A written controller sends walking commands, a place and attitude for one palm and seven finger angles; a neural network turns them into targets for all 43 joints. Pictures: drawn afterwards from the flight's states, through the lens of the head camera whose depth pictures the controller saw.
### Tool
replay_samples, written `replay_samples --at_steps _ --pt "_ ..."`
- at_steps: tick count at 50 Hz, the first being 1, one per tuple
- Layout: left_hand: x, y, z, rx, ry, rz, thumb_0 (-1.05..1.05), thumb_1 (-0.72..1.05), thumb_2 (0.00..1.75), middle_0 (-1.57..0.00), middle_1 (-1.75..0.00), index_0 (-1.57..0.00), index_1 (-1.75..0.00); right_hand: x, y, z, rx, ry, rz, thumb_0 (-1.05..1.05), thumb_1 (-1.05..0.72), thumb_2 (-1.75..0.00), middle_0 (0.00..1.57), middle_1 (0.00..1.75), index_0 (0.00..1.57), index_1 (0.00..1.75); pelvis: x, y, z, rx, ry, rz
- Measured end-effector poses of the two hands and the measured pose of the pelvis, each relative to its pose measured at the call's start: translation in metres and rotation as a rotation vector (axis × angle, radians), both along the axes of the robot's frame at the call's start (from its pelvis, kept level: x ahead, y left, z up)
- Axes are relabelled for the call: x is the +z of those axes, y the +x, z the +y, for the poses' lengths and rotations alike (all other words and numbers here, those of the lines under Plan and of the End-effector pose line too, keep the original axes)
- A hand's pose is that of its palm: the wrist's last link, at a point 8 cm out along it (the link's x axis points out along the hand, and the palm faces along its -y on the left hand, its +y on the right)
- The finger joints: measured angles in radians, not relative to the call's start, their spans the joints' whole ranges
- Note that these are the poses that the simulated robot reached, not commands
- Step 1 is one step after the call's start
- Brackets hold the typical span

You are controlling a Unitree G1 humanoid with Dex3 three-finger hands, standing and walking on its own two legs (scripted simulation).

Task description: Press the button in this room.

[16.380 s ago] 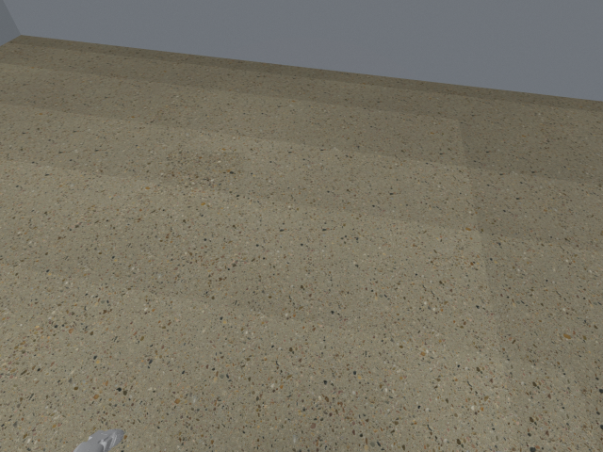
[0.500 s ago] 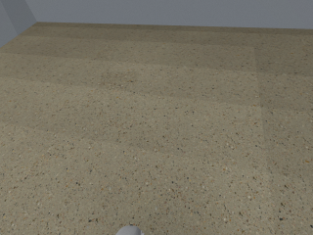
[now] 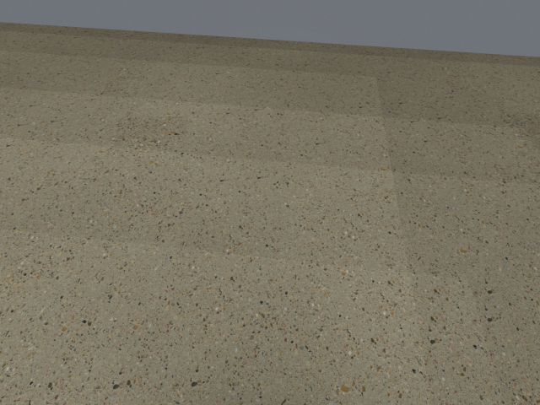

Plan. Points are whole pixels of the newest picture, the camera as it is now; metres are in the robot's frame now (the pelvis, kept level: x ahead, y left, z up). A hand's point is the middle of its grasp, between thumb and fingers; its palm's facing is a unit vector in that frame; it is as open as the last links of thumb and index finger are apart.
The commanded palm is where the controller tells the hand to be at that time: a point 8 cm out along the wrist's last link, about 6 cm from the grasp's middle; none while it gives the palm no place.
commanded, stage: turn or walk to find it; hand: left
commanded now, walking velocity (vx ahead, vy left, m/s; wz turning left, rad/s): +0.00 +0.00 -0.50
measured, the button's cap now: out of the picture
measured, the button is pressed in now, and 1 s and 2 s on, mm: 0 0 0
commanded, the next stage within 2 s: none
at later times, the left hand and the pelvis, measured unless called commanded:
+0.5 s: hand out of the picture +0.09 +0.18 -0.16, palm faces -0.17 -0.96 -0.22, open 7.4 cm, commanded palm none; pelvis -0.02 +0.00 +0.00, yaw -13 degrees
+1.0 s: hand (209, 390) +0.16 +0.12 -0.16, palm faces -0.51 -0.83 -0.25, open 7.4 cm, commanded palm none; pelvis -0.03 +0.00 +0.00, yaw -31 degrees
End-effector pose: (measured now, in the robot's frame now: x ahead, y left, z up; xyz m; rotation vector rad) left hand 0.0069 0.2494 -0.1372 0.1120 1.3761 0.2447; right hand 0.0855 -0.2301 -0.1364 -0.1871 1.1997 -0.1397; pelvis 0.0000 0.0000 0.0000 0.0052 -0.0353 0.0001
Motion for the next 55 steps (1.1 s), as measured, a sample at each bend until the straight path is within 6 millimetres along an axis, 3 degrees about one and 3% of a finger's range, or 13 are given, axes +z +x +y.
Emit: replay_samples --at_steps 6,11,17,23,29,34,39,44,51,55 --pt "0.006 0.047 -0.011 -0.122 0.079 -0.107 0.01 0.91 0.90 -0.19 -0.30 -0.20 -0.30 -0.027 -0.035 -0.043 -0.100 0.009 0.051 0.00 -0.91 -0.90 0.20 0.30 0.21 0.30 -0.015 -0.006 -0.022 -0.051 -0.001 -0.004" --pt "0.019 0.057 -0.024 -0.169 0.086 -0.122 0.01 0.91 0.90 -0.20 -0.30 -0.20 -0.30 -0.014 -0.055 -0.062 -0.138 -0.008 0.079 0.01 -0.91 -0.90 0.20 0.29 0.20 0.30 -0.003 -0.015 -0.028 -0.099 0.017 0.004" --pt "0.021 0.068 -0.034 -0.246 0.047 -0.117 0.01 0.91 0.90 -0.20 -0.30 -0.20 -0.30 0.003 -0.070 -0.069 -0.183 -0.029 0.047 0.01 -0.91 -0.90 0.20 0.29 0.20 0.30 0.006 -0.020 -0.026 -0.154 0.023 0.020" --pt "0.012 0.080 -0.028 -0.299 0.005 -0.130 0.01 0.90 0.90 -0.20 -0.30 -0.21 -0.30 0.012 -0.080 -0.056 -0.225 -0.060 0.024 0.01 -0.91 -0.90 0.20 0.29 0.20 0.30 0.004 -0.022 -0.010 -0.207 0.006 0.033" --pt "-0.008 0.094 -0.005 -0.347 -0.029 -0.119 0.01 0.90 0.90 -0.20 -0.30 -0.21 -0.30 0.018 -0.095 -0.023 -0.283 -0.090 -0.022 0.01 -0.91 -0.90 0.20 0.29 0.20 0.30 -0.003 -0.025 0.017 -0.274 0.000 0.038" --pt "0.001 0.110 0.006 -0.410 -0.033 -0.101 0.01 0.91 0.90 -0.20 -0.30 -0.20 -0.30 0.027 -0.125 0.005 -0.346 -0.074 0.013 0.01 -0.91 -0.90 0.20 0.29 0.21 0.30 0.008 -0.023 0.029 -0.337 -0.028 0.032" --pt "0.007 0.127 0.005 -0.469 -0.024 -0.106 0.01 0.91 0.90 -0.20 -0.30 -0.20 -0.30 0.025 -0.150 0.021 -0.423 -0.046 0.042 0.01 -0.90 -0.90 0.20 0.30 0.21 0.30 0.010 -0.022 0.032 -0.401 -0.030 0.037" --pt "0.008 0.147 -0.019 -0.558 -0.016 -0.102 0.01 0.91 0.90 -0.19 -0.30 -0.20 -0.30 0.015 -0.182 0.026 -0.519 -0.011 0.069 0.01 -0.90 -0.90 0.20 0.30 0.21 0.30 0.007 -0.025 0.026 -0.466 -0.017 0.036" --pt "0.012 0.178 -0.091 -0.719 -0.009 -0.192 0.01 0.91 0.90 -0.19 -0.30 -0.20 -0.30 -0.018 -0.243 0.017 -0.657 0.056 0.139 0.00 -0.90 -0.90 0.20 0.30 0.21 0.30 -0.009 -0.036 -0.001 -0.554 0.014 0.033" --pt "0.022 0.178 -0.119 -0.755 -0.004 -0.243 0.01 0.91 0.90 -0.20 -0.30 -0.20 -0.30 -0.023 -0.262 0.004 -0.694 0.067 0.184 0.01 -0.91 -0.90 0.20 0.29 0.21 0.30 -0.006 -0.044 -0.011 -0.578 0.016 0.025"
